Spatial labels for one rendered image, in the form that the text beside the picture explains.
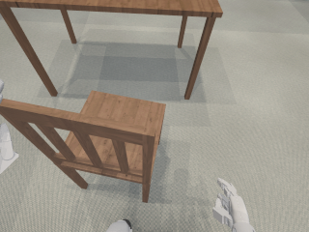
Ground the table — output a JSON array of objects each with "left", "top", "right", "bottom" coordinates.
[{"left": 0, "top": 0, "right": 223, "bottom": 100}]

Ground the robot right hand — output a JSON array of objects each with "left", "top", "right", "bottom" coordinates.
[{"left": 212, "top": 178, "right": 250, "bottom": 229}]

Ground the chair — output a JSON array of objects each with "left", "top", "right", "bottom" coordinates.
[{"left": 0, "top": 90, "right": 166, "bottom": 203}]

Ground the left robot foot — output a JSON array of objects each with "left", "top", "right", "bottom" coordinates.
[{"left": 123, "top": 219, "right": 131, "bottom": 229}]

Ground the robot right forearm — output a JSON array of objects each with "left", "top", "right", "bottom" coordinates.
[{"left": 231, "top": 222, "right": 256, "bottom": 232}]

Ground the robot left hand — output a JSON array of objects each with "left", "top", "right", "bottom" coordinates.
[{"left": 0, "top": 78, "right": 19, "bottom": 174}]

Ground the left robot thigh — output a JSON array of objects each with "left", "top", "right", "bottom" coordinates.
[{"left": 105, "top": 221, "right": 132, "bottom": 232}]

